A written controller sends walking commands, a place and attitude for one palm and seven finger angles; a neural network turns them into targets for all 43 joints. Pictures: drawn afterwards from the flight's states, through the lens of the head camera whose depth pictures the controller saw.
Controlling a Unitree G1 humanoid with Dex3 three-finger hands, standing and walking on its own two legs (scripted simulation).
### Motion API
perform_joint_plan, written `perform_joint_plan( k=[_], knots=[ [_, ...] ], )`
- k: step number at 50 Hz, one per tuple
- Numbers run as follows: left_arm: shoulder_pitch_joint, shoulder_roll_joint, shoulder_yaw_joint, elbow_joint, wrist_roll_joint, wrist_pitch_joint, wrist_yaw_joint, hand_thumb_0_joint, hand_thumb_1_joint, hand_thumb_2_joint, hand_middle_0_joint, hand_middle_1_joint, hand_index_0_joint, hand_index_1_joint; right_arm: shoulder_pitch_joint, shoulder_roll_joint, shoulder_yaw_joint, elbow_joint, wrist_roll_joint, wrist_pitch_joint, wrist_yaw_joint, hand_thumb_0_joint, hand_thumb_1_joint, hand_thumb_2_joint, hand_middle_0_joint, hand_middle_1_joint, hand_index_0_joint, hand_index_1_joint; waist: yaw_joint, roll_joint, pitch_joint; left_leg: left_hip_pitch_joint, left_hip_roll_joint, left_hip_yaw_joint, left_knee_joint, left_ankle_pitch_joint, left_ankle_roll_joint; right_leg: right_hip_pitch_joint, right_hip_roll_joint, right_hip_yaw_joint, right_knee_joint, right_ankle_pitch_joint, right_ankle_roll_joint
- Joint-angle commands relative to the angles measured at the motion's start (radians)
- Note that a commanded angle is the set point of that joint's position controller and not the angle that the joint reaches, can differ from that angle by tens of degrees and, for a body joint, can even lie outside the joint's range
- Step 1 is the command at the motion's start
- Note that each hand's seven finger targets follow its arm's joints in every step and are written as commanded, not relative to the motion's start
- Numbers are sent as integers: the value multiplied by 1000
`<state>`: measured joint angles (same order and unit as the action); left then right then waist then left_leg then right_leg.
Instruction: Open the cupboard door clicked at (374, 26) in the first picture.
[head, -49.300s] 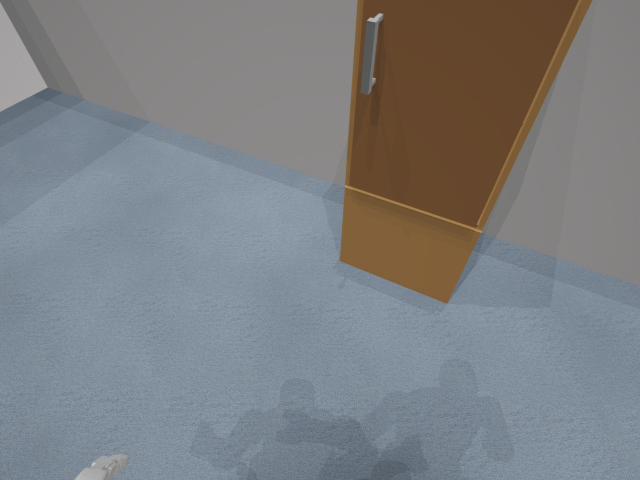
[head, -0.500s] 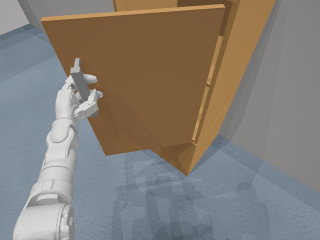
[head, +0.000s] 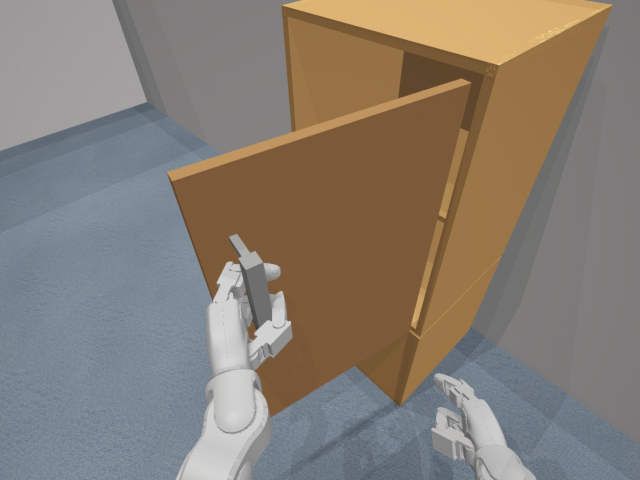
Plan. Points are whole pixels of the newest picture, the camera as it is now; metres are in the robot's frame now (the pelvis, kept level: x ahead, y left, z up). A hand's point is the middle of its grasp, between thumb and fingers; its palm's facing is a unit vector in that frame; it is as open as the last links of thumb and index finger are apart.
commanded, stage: pull the door open along its arc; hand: left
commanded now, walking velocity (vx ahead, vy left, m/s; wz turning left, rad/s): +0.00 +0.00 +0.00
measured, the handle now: (253, 294) +0.31 +0.11 +0.10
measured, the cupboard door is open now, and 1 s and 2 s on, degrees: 79 77 83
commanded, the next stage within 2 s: open thumb and fingers to let go in 0.10 s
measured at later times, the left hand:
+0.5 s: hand (281, 325) +0.27 +0.06 +0.11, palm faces +0.37 -0.93 -0.01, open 8.1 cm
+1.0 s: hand (274, 328) +0.26 +0.07 +0.11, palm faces +0.29 -0.96 -0.01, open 15.1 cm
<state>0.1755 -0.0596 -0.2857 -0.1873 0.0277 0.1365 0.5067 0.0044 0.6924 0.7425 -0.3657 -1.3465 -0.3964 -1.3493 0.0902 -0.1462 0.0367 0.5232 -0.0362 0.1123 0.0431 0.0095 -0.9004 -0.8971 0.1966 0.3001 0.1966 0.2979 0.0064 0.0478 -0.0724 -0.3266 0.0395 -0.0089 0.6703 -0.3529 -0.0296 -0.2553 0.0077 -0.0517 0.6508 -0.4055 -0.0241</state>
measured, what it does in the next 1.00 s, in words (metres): stands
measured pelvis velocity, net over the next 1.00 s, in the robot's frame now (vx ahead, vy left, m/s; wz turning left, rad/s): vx -0.02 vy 0.01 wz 0.02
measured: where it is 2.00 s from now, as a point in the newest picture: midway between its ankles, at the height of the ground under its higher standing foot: outside the picture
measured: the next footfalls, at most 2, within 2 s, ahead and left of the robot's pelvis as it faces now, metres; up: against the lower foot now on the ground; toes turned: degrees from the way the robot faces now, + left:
none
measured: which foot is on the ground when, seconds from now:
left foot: down 0.00-1.00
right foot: down 0.00-1.00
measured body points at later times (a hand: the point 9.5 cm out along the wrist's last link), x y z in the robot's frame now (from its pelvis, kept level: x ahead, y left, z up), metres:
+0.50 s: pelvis -0.01 -0.02 +0.00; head -0.02 -0.05 +0.45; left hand +0.24 +0.11 +0.11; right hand +0.17 -0.23 -0.10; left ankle +0.00 +0.14 -0.72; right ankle -0.04 -0.10 -0.72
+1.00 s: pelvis -0.02 +0.01 +0.00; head -0.02 +0.00 +0.45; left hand +0.24 +0.12 +0.11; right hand +0.19 -0.18 -0.09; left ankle +0.00 +0.14 -0.72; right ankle -0.04 -0.10 -0.72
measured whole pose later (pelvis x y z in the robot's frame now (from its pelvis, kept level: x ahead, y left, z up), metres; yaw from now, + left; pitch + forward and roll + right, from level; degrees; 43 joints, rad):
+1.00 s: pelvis -0.02 +0.01 +0.00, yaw +1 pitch +0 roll -1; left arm 0.10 -0.06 -0.33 -0.14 0.03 0.12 0.56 -0.01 -0.49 0.31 -0.24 -0.73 -0.26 -0.73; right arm 0.11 -0.16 0.02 0.58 -0.03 0.08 0.05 0.01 -0.90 -0.90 0.20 0.30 0.20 0.30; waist 0.02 0.05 -0.03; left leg -0.36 0.02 -0.02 0.71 -0.35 -0.01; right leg -0.28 -0.01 -0.06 0.68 -0.40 -0.01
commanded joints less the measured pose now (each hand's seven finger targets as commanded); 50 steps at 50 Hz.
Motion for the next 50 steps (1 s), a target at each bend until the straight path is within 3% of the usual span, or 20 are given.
perform_joint_plan(
  k=[1,5,9,10,12,15,18,22,30,32,41,46,50],
  knots=[
    [156,-142,-1,-393,3,-29,18,0,900,900,-400,-1350,-400,-1350,-127,-87,-33,-155,11,-10,9,0,-900,-900,200,300,200,300,53,-65,-138,108,-31,26,-20,380,32,64,-20,-17,-87,566,-9],
    [62,-163,-42,-406,4,-11,24,0,900,900,-400,-1350,-400,-1350,-149,-95,-27,-151,11,-19,11,0,-900,-900,200,300,200,300,25,-103,-84,104,-38,16,5,319,36,7,-30,5,-114,518,4],
    [-100,-118,20,-304,8,-39,52,0,900,900,-400,-1350,-400,-1350,-155,-102,-29,-125,1,-42,-17,0,-900,-900,200,300,200,300,18,-154,-74,92,-57,8,12,249,41,-30,-46,38,-148,413,20],
    [-213,-90,48,-270,11,-51,69,0,900,900,-400,-1350,-400,-1350,-153,-102,-27,-107,0,-47,-27,0,-900,-900,200,300,200,300,8,-154,-53,83,-61,3,10,231,43,-48,-46,41,-158,358,19],
    [-210,-126,45,-202,15,-60,86,0,760,840,-390,-1335,-390,-1335,-162,-100,-34,-99,-6,-62,-34,0,-900,-900,200,300,200,300,26,-146,-74,88,-65,3,10,211,42,-50,-56,49,-170,304,19],
    [-198,-149,6,-204,27,-86,69,0,550,750,-375,-1313,-375,-1313,-121,-103,-45,-102,-6,-77,-37,0,-900,-900,200,300,200,300,22,-175,-133,107,-62,2,-3,257,46,0,-57,45,-151,400,22],
    [-208,-161,-26,-217,32,-112,44,0,340,660,-360,-1290,-360,-1290,-89,-106,-51,-104,-2,-89,-38,0,-900,-900,200,300,200,300,9,-153,-149,118,-58,3,-11,282,48,12,-58,40,-131,470,25],
    [-192,-155,-34,-224,30,-134,25,0,60,540,-340,-1260,-340,-1260,-77,-108,-53,-109,1,-100,-38,0,-900,-900,200,300,200,300,9,-148,-139,121,-54,3,-19,285,49,14,-54,32,-128,467,22],
    [-223,-139,-6,-175,25,-137,44,0,-500,300,-300,-1200,-300,-1200,-96,-107,-49,-102,-2,-103,-43,0,-900,-900,200,300,200,300,17,-147,-92,127,-54,7,-29,249,50,-20,-46,27,-167,327,11],
    [-237,-157,-20,-187,26,-140,46,0,-500,300,-300,-1200,-300,-1200,-99,-105,-48,-104,-2,-102,-41,0,-900,-900,200,300,200,300,17,-140,-106,132,-52,8,-32,263,50,-16,-41,16,-151,338,7],
    [-316,-210,-70,-168,44,-114,65,0,-500,300,-225,-750,-225,-750,-101,-105,-50,-94,3,-92,-24,0,-900,-900,200,300,200,300,8,-79,-129,140,-33,-12,-38,274,41,-52,-17,-29,-93,301,-15],
    [-246,-224,-77,-208,38,-85,65,0,-500,300,-183,-500,-183,-500,-109,-101,-50,-106,6,-78,-6,0,-900,-900,200,300,200,300,24,-64,-167,133,-23,-13,-36,320,34,-30,-9,-46,-56,353,-21],
    [-264,-248,-95,-197,36,-62,77,0,-500,300,-150,-300,-150,-300,-129,-102,-44,-100,7,-75,4,0,-900,-900,200,300,200,300,21,-60,-126,109,-16,-30,-36,277,28,-66,-1,-55,-51,282,-27]
  ],
)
